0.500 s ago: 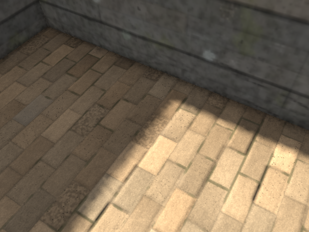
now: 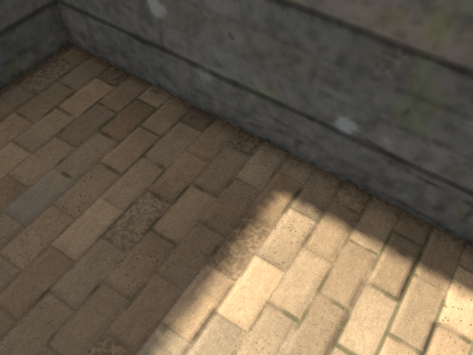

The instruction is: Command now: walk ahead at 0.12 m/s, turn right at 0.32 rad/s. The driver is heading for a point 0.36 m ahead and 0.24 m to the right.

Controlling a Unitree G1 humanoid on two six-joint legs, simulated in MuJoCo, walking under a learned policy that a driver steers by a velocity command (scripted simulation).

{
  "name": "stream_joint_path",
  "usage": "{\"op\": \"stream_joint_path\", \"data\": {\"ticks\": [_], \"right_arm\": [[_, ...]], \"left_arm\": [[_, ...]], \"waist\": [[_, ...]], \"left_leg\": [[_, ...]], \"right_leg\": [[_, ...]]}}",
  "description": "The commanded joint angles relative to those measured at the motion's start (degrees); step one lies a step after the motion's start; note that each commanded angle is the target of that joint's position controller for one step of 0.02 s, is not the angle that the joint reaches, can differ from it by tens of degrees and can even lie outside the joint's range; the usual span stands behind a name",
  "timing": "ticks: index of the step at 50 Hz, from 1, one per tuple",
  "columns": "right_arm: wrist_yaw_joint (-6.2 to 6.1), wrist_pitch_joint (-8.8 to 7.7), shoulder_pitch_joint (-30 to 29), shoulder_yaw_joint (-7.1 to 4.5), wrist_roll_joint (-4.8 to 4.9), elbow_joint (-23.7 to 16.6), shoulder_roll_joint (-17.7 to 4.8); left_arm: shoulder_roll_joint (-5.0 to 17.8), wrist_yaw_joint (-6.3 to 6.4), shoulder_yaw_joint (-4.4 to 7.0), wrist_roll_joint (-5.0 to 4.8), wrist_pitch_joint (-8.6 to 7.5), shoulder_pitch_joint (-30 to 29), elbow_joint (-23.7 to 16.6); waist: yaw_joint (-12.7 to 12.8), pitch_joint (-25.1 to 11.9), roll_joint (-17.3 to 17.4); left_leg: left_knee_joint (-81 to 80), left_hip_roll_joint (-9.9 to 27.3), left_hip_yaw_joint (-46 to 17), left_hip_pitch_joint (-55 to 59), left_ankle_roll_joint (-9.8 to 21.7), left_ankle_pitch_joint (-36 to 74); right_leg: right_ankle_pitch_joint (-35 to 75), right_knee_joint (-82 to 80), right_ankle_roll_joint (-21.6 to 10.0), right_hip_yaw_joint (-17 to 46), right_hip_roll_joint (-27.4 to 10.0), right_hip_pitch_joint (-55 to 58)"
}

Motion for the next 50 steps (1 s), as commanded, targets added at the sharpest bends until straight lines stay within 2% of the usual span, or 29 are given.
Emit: {"op": "stream_joint_path", "data": {"ticks": [1, 4, 8, 10, 12, 13, 14, 15, 16, 17, 18, 19, 21, 24, 27, 32, 34, 35, 36, 37, 38, 39, 40, 41, 42, 43, 45, 46, 50], "right_arm": [[-1.74, -0.48, -3.87, -2.52, 0.16, -2.9, -8.81], [-2.53, 0.89, -3.31, -2.92, 0.47, -1.7, -9.84], [-2.44, 2.58, -2.54, -3.62, 1.59, -0.57, -11.25], [-2.47, 3.16, -2.82, -4.0, 2.49, -0.23, -12.0], [-2.65, 3.51, -2.21, -4.06, 3.56, 0.71, -11.37], [-2.48, 3.36, 1.11, -3.85, 2.76, 1.71, -9.9], [-2.19, 2.81, -1.2, -2.82, -0.1, -1.27, -6.97], [-2.07, 2.62, -5.48, -2.66, 0.09, -2.61, -7.27], [-1.84, 2.75, -6.81, -3.21, 1.57, -2.41, -9.21], [-2.03, 2.77, -6.8, -3.26, 2.32, -2.04, -8.82], [-2.55, 2.89, -6.55, -3.42, 1.98, -1.38, -9.0], [-2.97, 3.06, -6.58, -3.78, 1.63, -1.28, -9.9], [-2.91, 3.15, -5.25, -3.57, 1.85, -0.93, -8.71], [-2.97, 3.11, -5.79, -3.08, 2.09, -0.79, -7.43], [-2.66, 3.22, -6.18, -2.96, 2.12, -0.64, -7.5], [-1.63, 2.27, -5.58, -3.28, 2.45, -0.67, -8.62], [-1.06, 1.5, -2.83, -3.52, 2.5, 0.0, -8.79], [-0.87, 1.19, -0.68, -3.8, 2.43, 0.76, -9.2], [-1.1, 1.2, 0.92, -4.59, 1.67, 0.94, -12.33], [-1.67, 1.86, -1.1, -5.4, 0.7, 0.23, -17.18], [-1.46, 1.74, -0.77, -4.92, -0.92, -0.36, -15.2], [-1.66, 1.52, -3.29, -3.97, -0.54, -1.49, -12.24], [-1.91, 1.62, -5.98, -3.52, 0.32, -1.83, -10.35], [-2.18, 1.74, -6.88, -3.2, 1.14, -2.18, -9.48], [-2.54, 1.89, -6.59, -2.95, 1.55, -2.04, -9.31], [-2.88, 2.19, -5.58, -2.89, 1.47, -1.77, -9.55], [-3.48, 2.74, -2.6, -3.12, 1.09, -1.24, -10.27], [-3.62, 2.95, -1.43, -3.33, 1.01, -1.08, -10.9], [-2.94, 3.49, -2.15, -4.37, 1.45, -1.56, -13.82]], "left_arm": [[3.18, 0.13, 0.98, 0.38, 0.65, 3.51, -2.95], [2.94, -0.8, 0.97, 0.36, 1.11, -0.05, -5.13], [3.58, -2.06, 1.49, 0.39, 1.87, -2.45, -7.74], [3.4, -2.75, 1.7, 0.19, 2.05, -2.28, -8.63], [3.86, -3.02, 2.23, 0.32, 1.8, 0.58, -8.29], [7.99, -2.27, 3.66, 0.56, 1.54, 3.15, -8.03], [15.7, -0.98, 5.43, 1.12, 1.35, 5.3, -8.75], [13.96, -1.52, 4.56, 2.51, 0.4, 6.99, -9.29], [12.2, -2.03, 4.05, 2.27, -0.62, 5.77, -9.61], [10.83, -1.71, 3.91, 1.31, -1.27, 3.07, -9.74], [9.26, -1.28, 3.55, 0.18, -1.23, 0.53, -10.07], [8.1, -0.69, 3.09, -0.39, -0.86, -1.4, -10.57], [8.48, -0.07, 3.12, 0.27, -0.19, -1.95, -11.28], [9.64, 0.51, 3.62, 0.22, 0.28, -1.47, -11.64], [10.27, 0.74, 3.84, 0.23, 0.89, -2.45, -12.14], [9.89, 0.24, 3.65, 0.27, 1.62, -4.07, -12.83], [9.47, 0.39, 3.4, -0.19, 2.0, -5.62, -13.38], [8.93, 0.61, 3.18, -0.48, 2.27, -6.13, -13.7], [6.84, 0.72, 2.55, -0.13, 2.31, -4.52, -13.94], [4.03, 0.48, 1.9, 0.23, 1.91, -0.8, -14.42], [8.52, 0.37, 3.21, 0.62, 1.25, -1.18, -14.65], [11.74, 0.23, 4.44, 0.21, 1.24, -0.3, -13.53], [11.54, 0.25, 4.78, -0.07, 1.73, 0.4, -12.34], [10.23, 0.43, 4.62, 0.05, 2.36, 0.92, -11.59], [8.71, 0.3, 4.21, -0.02, 2.76, 0.58, -11.79], [7.4, 0.08, 3.77, -0.31, 2.86, -0.37, -12.47], [5.79, -0.19, 3.05, -0.76, 2.7, -3.45, -14.34], [5.4, -0.31, 2.8, -0.68, 2.63, -4.58, -15.09], [4.36, -1.28, 1.96, -0.17, 2.67, -4.93, -16.55]], "waist": [[1.23, -7.84, 8.47], [-0.28, -6.78, 7.91], [-1.17, -6.32, 8.1], [-0.65, -6.65, 8.6], [1.26, -7.59, 7.3], [1.24, -9.45, 0.59], [0.44, -10.69, -15.72], [3.59, -15.93, -12.97], [3.87, -15.54, -6.33], [2.28, -13.35, -3.96], [1.21, -11.72, -1.64], [0.18, -11.2, -2.02], [-0.88, -12.1, -3.24], [-0.24, -12.3, -3.41], [0.16, -11.62, -4.97], [0.59, -9.95, -7.26], [-1.13, -10.03, -7.42], [-2.35, -9.91, -6.76], [-1.69, -10.88, -1.77], [2.37, -9.78, 14.51], [0.56, -9.44, 17.47], [1.29, -8.18, 12.46], [2.21, -6.64, 10.49], [1.96, -5.85, 9.98], [1.29, -5.12, 10.28], [0.67, -4.77, 10.61], [-1.55, -5.45, 11.98], [-2.48, -6.2, 12.25], [-2.98, -7.93, 13.07]], "left_leg": [[-8.66, 16.02, -4.36, 2.26, 10.04, 20.62], [-9.03, 17.65, -3.87, 4.64, 10.2, 14.37], [-4.99, 20.2, -3.94, 9.26, 9.4, 15.27], [-1.24, 20.8, -3.64, 11.18, 7.78, 18.18], [6.34, 18.2, -0.61, 9.86, 3.41, 17.89], [15.95, 13.47, 2.86, 5.68, -1.04, 11.59], [33.43, 4.65, 5.77, -12.89, -7.06, -16.54], [45.27, -0.84, -4.94, -20.99, -8.38, -34.14], [49.78, 0.63, -9.51, -23.29, -7.69, -31.77], [48.86, 1.78, -10.6, -24.98, -6.93, -26.73], [46.02, 2.59, -10.99, -25.78, -6.94, -22.7], [43.74, 2.95, -11.38, -23.82, -7.17, -19.71], [40.58, 1.38, -10.89, -20.02, -7.91, -16.23], [31.61, 0.28, -11.23, -17.51, -9.0, -13.83], [25.57, -0.45, -11.64, -13.13, -9.47, -11.88], [16.28, -1.63, -12.1, -7.85, -8.24, -12.36], [7.15, -1.87, -11.47, -3.15, -7.02, -8.02], [0.16, -1.06, -11.03, 1.62, -6.06, -1.71], [-2.44, 6.53, -16.81, 8.17, -3.37, 2.14], [-3.4, 18.51, -30.21, 12.49, 3.95, 14.98], [-4.72, 25.36, -37.66, 8.57, 11.91, 18.16], [-4.36, 23.29, -32.95, 6.96, 11.95, 15.99], [-3.72, 19.09, -26.66, 6.01, 9.08, 12.77], [-3.55, 16.41, -22.69, 6.48, 7.24, 10.1], [-3.53, 15.54, -20.26, 6.82, 7.17, 11.45], [-3.91, 14.36, -17.52, 6.91, 7.28, 12.31], [-4.06, 14.76, -15.49, 11.23, 8.22, 14.03], [-3.9, 15.68, -15.22, 13.33, 8.73, 15.07], [-3.46, 17.47, -11.31, 11.98, 8.85, 17.17]], "right_leg": [[6.22, -4.6, 0.32, -0.09, -1.74, 5.25], [6.47, -9.74, -0.37, -1.42, -1.87, 4.73], [1.25, -14.88, -2.15, -3.89, -0.68, 4.54], [0.52, -19.71, -3.71, -5.43, 0.46, 6.44], [10.38, -30.96, -6.38, -6.99, 2.99, 14.1], [27.84, -35.71, -9.08, -1.32, 1.22, 21.82], [55.7, -34.31, -18.13, 18.44, -12.49, 33.72], [57.8, -35.91, -27.93, 27.59, -18.44, 36.38], [54.68, -36.4, -26.87, 22.7, -15.95, 36.41], [48.86, -35.86, -23.29, 18.19, -12.4, 35.28], [44.54, -36.08, -20.59, 16.08, -10.37, 33.7], [42.37, -36.75, -19.36, 14.92, -9.22, 31.3], [42.55, -37.33, -19.01, 14.04, -7.67, 29.06], [38.89, -37.29, -18.64, 14.54, -6.69, 28.49], [31.05, -37.65, -18.19, 16.36, -5.71, 24.67], [24.09, -36.64, -17.28, 22.53, -4.55, 22.17], [23.72, -34.42, -15.65, 24.15, -3.01, 21.71], [20.31, -32.74, -13.68, 23.68, -1.16, 19.8], [10.24, -27.15, -10.67, 20.71, 2.08, 14.51], [-10.95, -15.33, -6.89, 9.47, 11.94, 3.35], [-19.26, -1.72, -4.27, 6.7, 10.95, -0.69], [-15.47, 5.42, -3.31, 7.57, 8.56, -0.68], [-11.64, 8.09, -2.42, 6.58, 7.79, -0.98], [-8.43, 9.93, -1.47, 5.88, 7.43, -2.04], [-6.28, 11.1, -0.59, 5.25, 7.16, -2.99], [-4.76, 9.82, -0.01, 3.48, 6.9, -2.95], [-3.43, 4.27, 0.92, 1.39, 5.74, -4.21], [-3.6, 1.47, 1.26, 0.95, 4.96, -4.1], [-4.27, -9.99, 0.47, -2.54, 2.87, 4.48]]}}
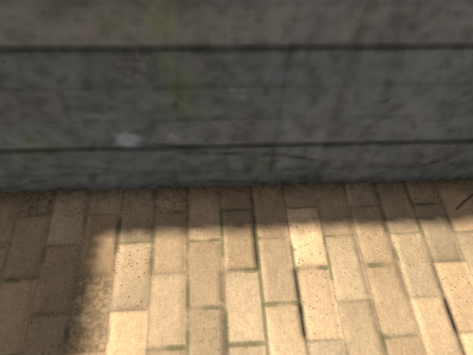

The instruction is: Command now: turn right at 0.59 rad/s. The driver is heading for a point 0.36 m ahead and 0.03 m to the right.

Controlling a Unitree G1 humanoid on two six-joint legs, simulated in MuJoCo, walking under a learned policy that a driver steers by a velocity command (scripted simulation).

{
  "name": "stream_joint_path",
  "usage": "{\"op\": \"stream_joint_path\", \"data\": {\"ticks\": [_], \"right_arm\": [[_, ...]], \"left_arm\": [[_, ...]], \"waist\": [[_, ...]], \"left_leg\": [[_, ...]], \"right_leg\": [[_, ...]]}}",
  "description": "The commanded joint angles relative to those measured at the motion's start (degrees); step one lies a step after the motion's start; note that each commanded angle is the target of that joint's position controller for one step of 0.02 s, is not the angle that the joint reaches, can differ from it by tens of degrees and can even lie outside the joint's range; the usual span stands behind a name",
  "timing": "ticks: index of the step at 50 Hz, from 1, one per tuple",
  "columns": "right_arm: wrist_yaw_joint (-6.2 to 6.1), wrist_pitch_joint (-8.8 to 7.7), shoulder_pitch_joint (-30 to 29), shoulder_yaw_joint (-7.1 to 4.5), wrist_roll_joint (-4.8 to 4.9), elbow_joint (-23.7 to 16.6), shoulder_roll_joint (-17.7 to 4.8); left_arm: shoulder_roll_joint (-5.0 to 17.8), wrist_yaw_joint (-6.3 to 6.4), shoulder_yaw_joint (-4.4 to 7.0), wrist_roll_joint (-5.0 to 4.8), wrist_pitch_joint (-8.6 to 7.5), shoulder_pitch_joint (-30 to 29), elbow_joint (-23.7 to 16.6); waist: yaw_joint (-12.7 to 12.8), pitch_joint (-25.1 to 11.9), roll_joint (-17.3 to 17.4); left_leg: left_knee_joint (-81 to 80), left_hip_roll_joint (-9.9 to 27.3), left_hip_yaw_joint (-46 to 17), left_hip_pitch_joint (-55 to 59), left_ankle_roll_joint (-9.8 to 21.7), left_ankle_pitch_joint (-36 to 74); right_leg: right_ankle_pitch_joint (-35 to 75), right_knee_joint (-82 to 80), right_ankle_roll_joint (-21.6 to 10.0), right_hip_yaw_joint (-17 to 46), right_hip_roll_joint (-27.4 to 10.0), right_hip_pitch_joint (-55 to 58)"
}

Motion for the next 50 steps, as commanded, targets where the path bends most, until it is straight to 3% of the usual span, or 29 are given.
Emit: {"op": "stream_joint_path", "data": {"ticks": [1, 4, 6, 7, 8, 9, 10, 11, 12, 13, 14, 16, 18, 20, 26, 28, 30, 31, 32, 33, 34, 35, 38, 41, 44, 47, 48, 50], "right_arm": [[0.29, -0.23, -1.42, -3.48, 0.37, -3.67, -12.87], [1.06, -0.31, -1.65, -3.73, 1.48, -3.41, -13.58], [1.26, -0.44, -1.89, -3.49, 2.54, -2.76, -12.51], [1.61, -0.64, 1.73, -2.87, 1.84, -1.35, -10.0], [1.9, -0.69, 1.02, -1.18, -1.74, -3.86, -5.28], [1.3, -0.9, -4.4, -1.79, -0.92, -6.16, -7.67], [0.89, -0.66, -5.9, -2.47, 0.51, -6.23, -9.78], [0.61, -0.52, -5.32, -2.78, 0.92, -5.89, -10.25], [0.15, -0.38, -4.41, -3.02, 0.48, -4.8, -10.33], [-0.02, -0.27, -3.59, -3.19, 0.05, -4.66, -10.61], [0.16, -0.35, -2.81, -3.2, 0.04, -4.52, -10.27], [0.42, -0.49, -1.93, -2.91, 0.45, -4.45, -9.08], [0.86, -0.77, -2.41, -2.48, 0.73, -4.62, -8.33], [1.64, -1.37, -4.24, -2.13, 1.07, -5.16, -8.1], [3.65, -4.72, -5.48, -1.39, 1.62, -5.72, -7.75], [3.99, -5.66, -3.46, -1.31, 2.04, -5.15, -7.64], [3.9, -6.41, 1.81, -1.39, 1.86, -3.16, -7.26], [3.55, -6.71, 6.32, -1.6, 1.57, -2.12, -8.09], [3.11, -6.87, 12.99, -2.04, 0.83, -0.9, -10.99], [3.66, -6.77, 16.18, -3.64, 0.04, 0.64, -17.13], [3.84, -7.05, 14.76, -2.76, 0.75, 0.08, -13.39], [3.53, -7.1, 13.18, -1.88, 1.14, -0.44, -10.7], [2.41, -6.58, 10.88, -0.95, 0.83, -1.28, -9.37], [1.65, -5.89, 11.57, -0.7, 0.68, -1.1, -9.53], [0.82, -4.55, 12.35, -0.66, 0.89, 0.0, -10.81], [0.91, -3.84, 15.93, -0.8, 1.36, 1.8, -12.24], [0.93, -3.75, 15.31, -0.78, 1.61, 1.81, -12.19], [1.06, -3.61, 12.95, -1.04, 1.43, 1.13, -13.07]], "left_arm": [[3.58, -0.7, 0.37, 0.11, -0.91, -3.67, -6.42], [4.37, -1.41, 0.9, 0.05, -0.3, -1.77, -6.46], [4.54, -1.59, 1.52, 0.19, -0.13, 2.44, -5.03], [7.12, -0.98, 2.53, 0.24, -0.23, 4.94, -4.44], [14.65, 0.15, 4.08, 0.54, -0.63, 6.62, -5.72], [14.16, -0.71, 3.39, 2.62, -2.23, 6.55, -7.03], [12.08, -1.14, 2.82, 2.85, -3.51, 4.96, -6.6], [10.46, -0.87, 2.41, 1.96, -4.15, 2.27, -6.12], [8.76, -0.42, 1.88, 1.03, -4.08, -0.14, -6.26], [8.17, -0.04, 1.42, 0.59, -3.86, -1.68, -6.53], [7.81, 0.32, 1.11, 0.78, -3.68, -1.78, -6.82], [7.58, 0.75, 0.98, 1.09, -3.62, -1.4, -6.93], [7.27, 1.06, 0.94, 0.52, -3.63, 0.67, -6.29], [7.36, 1.04, 0.79, 0.56, -3.91, 1.8, -5.79], [8.37, -0.06, 0.42, 0.87, -4.98, 4.25, -3.43], [8.13, -0.46, 0.1, 0.64, -5.07, 3.81, -3.06], [6.31, -0.63, -0.66, 0.63, -5.01, 2.73, -3.03], [3.85, -0.66, -1.46, 0.86, -5.24, 1.86, -3.33], [-0.43, -0.74, -2.72, 1.28, -5.65, 0.54, -4.18], [1.06, -0.34, -2.21, -0.13, -6.63, -0.15, -7.33], [5.91, -0.04, -0.87, -0.58, -7.31, -0.83, -6.52], [6.28, -0.39, -0.57, -0.61, -7.72, -0.39, -5.73], [3.58, -1.33, -0.99, 0.84, -8.5, -1.88, -5.52], [0.45, -1.96, -2.11, 1.19, -8.89, -5.54, -6.61], [-2.68, -2.74, -3.34, 1.34, -9.32, -8.93, -7.2], [-0.9, -3.42, -2.81, 0.65, -9.31, -10.44, -7.2], [0.06, -3.55, -2.48, 0.63, -9.27, -10.07, -7.08], [3.31, -3.38, -1.13, 1.61, -9.44, -5.31, -5.32]], "waist": [[-1.69, -7.8, 12.61], [-0.67, -7.5, 12.64], [1.89, -7.92, 10.65], [2.05, -8.89, 3.72], [0.65, -9.5, -15.8], [4.38, -12.43, -12.81], [4.19, -10.6, -7.47], [2.39, -8.21, -6.17], [1.34, -7.52, -4.35], [0.47, -7.15, -5.19], [-0.01, -8.01, -5.77], [-0.12, -9.28, -5.52], [0.95, -9.82, -5.48], [2.47, -7.74, -7.87], [4.2, -3.57, -6.93], [2.72, -2.76, -5.88], [-0.55, -3.41, -4.33], [-2.57, -4.72, -2.83], [-4.44, -6.3, 5.91], [-3.45, -4.33, 17.97], [-3.88, 0.02, 12.28], [-2.99, 1.54, 10.91], [-2.06, 1.29, 8.21], [-3.02, 0.76, 7.51], [-3.64, -0.63, 7.96], [-3.9, -1.82, 9.88], [-2.94, -1.94, 10.18], [0.8, -4.63, 10.33]], "left_leg": [[-5.35, 14.23, -7.48, 8.35, 12.36, 22.55], [-2.84, 15.34, -6.21, 7.65, 10.9, 21.56], [3.32, 13.77, -2.94, 4.12, 6.82, 16.99], [11.83, 10.69, 1.34, -2.45, 2.37, 8.82], [31.14, 2.79, 5.53, -20.65, -3.82, -22.01], [42.09, -1.99, -4.21, -25.45, -4.78, -28.24], [45.95, -0.68, -7.05, -25.99, -4.17, -24.32], [44.99, 0.25, -7.87, -26.23, -3.4, -18.77], [43.2, 0.8, -8.32, -26.07, -3.39, -14.75], [42.57, 0.35, -8.26, -24.42, -3.83, -11.77], [43.0, -0.62, -7.98, -22.43, -4.22, -9.55], [39.7, -1.59, -7.97, -21.38, -4.79, -7.2], [31.74, -1.68, -7.62, -21.7, -4.85, -4.81], [24.98, -1.56, -7.27, -20.92, -4.49, -3.79], [12.07, -1.87, -5.24, -12.85, -1.57, -6.17], [7.43, -2.36, -4.29, -7.98, 0.16, -4.3], [1.69, -2.93, -3.47, 1.83, 1.66, -0.64], [0.7, 0.24, -6.92, 8.35, 2.86, -1.96], [-4.49, 9.69, -18.54, 14.79, 5.88, -7.95], [-11.94, 19.02, -40.38, 17.5, 14.3, -22.15], [-13.41, 20.36, -42.96, 16.05, 16.32, -28.91], [-13.21, 17.86, -38.47, 16.14, 14.72, -27.54], [-14.88, 12.58, -26.69, 13.97, 11.54, -12.72], [-15.52, 9.99, -18.2, 11.78, 11.45, 6.68], [-12.19, 6.51, -9.32, 7.65, 9.19, 27.19], [-10.59, 8.26, -9.3, 7.53, 8.52, 28.06], [-9.31, 8.91, -9.73, 8.52, 7.85, 28.84], [-3.36, 8.64, -9.65, 9.99, 5.87, 36.28]], "right_leg": [[0.12, -7.86, -0.66, -3.41, -0.95, 1.33], [3.06, -16.55, -2.96, -5.35, -0.29, 6.19], [11.98, -28.4, -6.25, -6.71, 1.62, 14.75], [22.0, -32.97, -8.68, -1.5, -0.2, 23.31], [46.91, -32.46, -15.99, 20.94, -16.4, 33.33], [48.06, -33.8, -26.79, 28.76, -22.46, 27.68], [41.85, -35.17, -25.69, 24.04, -19.34, 25.52], [36.0, -35.36, -22.08, 19.59, -15.52, 23.67], [31.82, -35.25, -19.34, 17.39, -12.99, 22.79], [32.87, -35.32, -18.58, 16.12, -11.69, 20.79], [33.9, -35.45, -18.56, 15.49, -10.71, 19.8], [33.52, -35.32, -18.78, 15.22, -9.85, 20.59], [15.01, -37.57, -18.64, 16.73, -8.85, 22.06], [-1.32, -40.51, -18.68, 19.67, -9.06, 20.84], [-6.6, -41.03, -19.02, 22.52, -9.92, 16.06], [-8.09, -40.12, -18.61, 23.22, -9.44, 13.39], [-9.07, -36.9, -16.62, 22.03, -6.64, 8.72], [-8.6, -31.87, -14.55, 19.88, -4.45, 4.54], [-7.69, -15.65, -10.79, 11.87, 1.23, -2.02], [-11.36, -3.01, -8.37, 3.89, 6.09, -15.84], [-10.32, 5.01, -7.91, 5.88, 2.42, -21.78], [-4.65, 7.75, -7.99, 6.03, 0.77, -23.92], [6.58, 5.25, -6.66, 3.01, -3.05, -22.46], [12.48, -2.59, -4.21, -0.9, -2.66, -18.87], [18.77, -15.83, -3.03, -4.26, 0.0, -8.29], [24.96, -22.0, -4.09, -3.87, 1.78, -1.08], [25.16, -23.78, -5.19, -2.77, 1.75, 0.09], [24.87, -25.84, -7.58, -2.15, 2.69, 6.43]]}}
